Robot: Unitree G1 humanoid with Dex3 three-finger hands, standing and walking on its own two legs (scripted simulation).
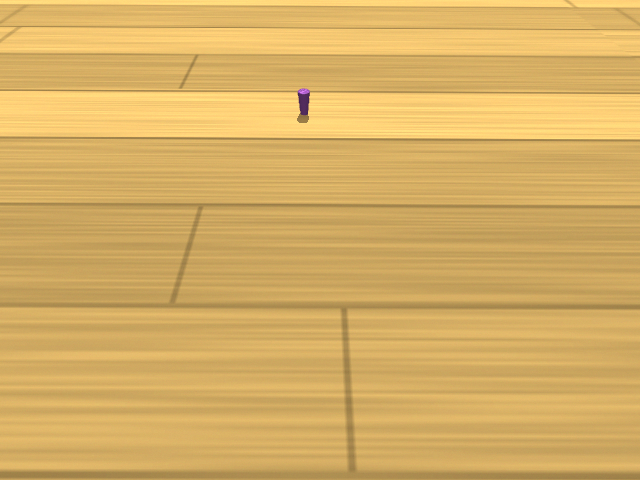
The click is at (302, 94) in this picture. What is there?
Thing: tapered cup
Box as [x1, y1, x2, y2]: [298, 89, 309, 114]
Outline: 299,89 298,96 300,104 300,113 306,114 308,109 309,91 307,89
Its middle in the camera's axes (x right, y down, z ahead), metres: -0.08 -0.85 +2.38
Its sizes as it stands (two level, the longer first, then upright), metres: 0.071 0.071 0.142
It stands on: the floor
